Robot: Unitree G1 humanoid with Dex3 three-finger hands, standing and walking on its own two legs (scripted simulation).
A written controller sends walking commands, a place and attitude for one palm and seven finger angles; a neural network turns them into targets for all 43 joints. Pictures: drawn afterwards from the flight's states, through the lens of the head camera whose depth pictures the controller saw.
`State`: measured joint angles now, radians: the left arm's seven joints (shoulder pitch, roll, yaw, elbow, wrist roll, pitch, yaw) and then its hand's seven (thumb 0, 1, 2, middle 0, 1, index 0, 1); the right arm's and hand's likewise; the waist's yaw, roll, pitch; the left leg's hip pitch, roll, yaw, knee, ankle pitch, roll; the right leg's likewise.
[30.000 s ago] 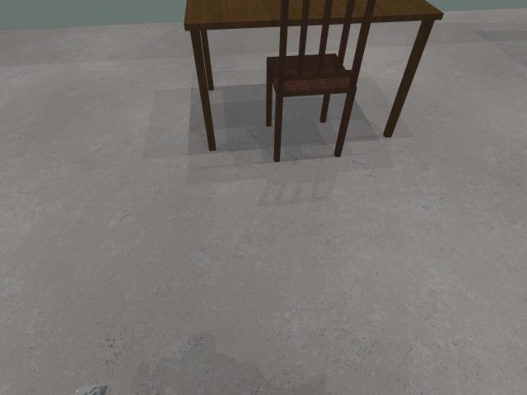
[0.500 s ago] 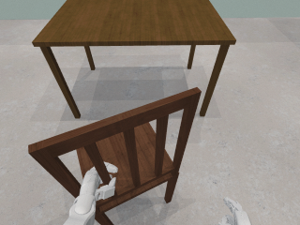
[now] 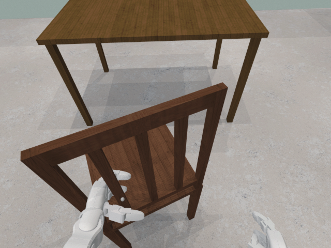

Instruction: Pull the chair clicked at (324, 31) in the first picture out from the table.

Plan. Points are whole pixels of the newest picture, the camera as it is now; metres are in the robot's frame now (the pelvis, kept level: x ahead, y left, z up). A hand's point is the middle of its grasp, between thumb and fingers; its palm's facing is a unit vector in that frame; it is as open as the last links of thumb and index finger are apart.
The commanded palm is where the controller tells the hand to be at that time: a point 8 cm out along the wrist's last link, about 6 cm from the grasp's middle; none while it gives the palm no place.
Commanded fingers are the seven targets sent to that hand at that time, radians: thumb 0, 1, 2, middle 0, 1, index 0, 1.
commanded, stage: open the thumb and straighten the fingers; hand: left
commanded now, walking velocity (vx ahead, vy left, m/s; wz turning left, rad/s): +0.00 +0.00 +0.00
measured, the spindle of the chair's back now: (148, 172) +0.32 +0.06 -0.02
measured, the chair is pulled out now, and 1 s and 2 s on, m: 0.65 0.65 0.65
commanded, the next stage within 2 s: draw the fingers out of the gap in 0.34 s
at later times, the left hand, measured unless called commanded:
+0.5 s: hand (122, 200) +0.25 +0.12 -0.04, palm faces -0.02 -0.99 -0.16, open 17.4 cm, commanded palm +0.22 +0.18 -0.02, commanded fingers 0.00 -0.55 0.20 0.00 0.00 0.00 0.00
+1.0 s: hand (115, 233) +0.17 +0.13 -0.04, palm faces +0.00 -0.99 -0.14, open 17.5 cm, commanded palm +0.14 +0.18 -0.02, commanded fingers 0.00 -0.55 0.20 0.00 0.00 0.00 0.00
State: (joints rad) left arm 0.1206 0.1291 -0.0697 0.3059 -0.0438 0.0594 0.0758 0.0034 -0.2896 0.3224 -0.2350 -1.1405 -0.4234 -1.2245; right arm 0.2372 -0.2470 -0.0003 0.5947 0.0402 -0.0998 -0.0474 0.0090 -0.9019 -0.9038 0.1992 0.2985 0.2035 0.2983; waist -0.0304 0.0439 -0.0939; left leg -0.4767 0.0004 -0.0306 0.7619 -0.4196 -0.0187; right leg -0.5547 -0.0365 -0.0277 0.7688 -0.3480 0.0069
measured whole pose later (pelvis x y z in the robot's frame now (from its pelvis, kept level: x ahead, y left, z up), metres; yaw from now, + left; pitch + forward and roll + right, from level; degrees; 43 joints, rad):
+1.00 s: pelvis +0.02 +0.01 -0.02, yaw +1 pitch +11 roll -1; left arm 0.63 0.14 -0.17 -0.24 0.01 0.18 0.09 -0.02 -0.54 0.20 -0.05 -0.01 -0.01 0.00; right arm 0.26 -0.20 0.02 0.44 0.03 -0.10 -0.08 0.01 -0.90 -0.90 0.20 0.30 0.21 0.30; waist -0.03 0.04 -0.16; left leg -0.61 -0.01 -0.06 0.95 -0.54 0.00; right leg -0.66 -0.05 -0.05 0.91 -0.45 0.02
